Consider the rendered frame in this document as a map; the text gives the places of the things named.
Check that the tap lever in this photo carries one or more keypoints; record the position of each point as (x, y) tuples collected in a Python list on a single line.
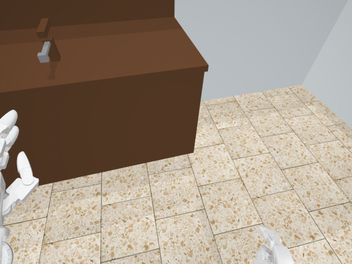
[(43, 56)]

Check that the left robot hand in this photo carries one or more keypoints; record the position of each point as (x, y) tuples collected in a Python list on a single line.
[(22, 187)]

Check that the left robot forearm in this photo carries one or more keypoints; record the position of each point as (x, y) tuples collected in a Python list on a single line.
[(6, 252)]

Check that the counter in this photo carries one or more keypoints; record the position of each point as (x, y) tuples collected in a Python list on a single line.
[(122, 86)]

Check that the right robot hand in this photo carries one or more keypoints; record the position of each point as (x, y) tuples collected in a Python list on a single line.
[(279, 254)]

